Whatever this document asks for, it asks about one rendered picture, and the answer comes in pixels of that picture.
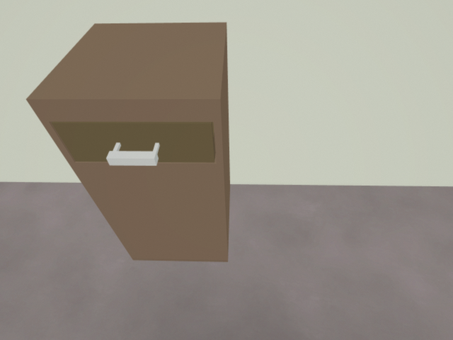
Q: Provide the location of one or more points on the cabinet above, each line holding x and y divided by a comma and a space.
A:
150, 72

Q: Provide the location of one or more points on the handle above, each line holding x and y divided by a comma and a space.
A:
132, 158

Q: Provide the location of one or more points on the drawer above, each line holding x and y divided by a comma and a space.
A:
179, 141

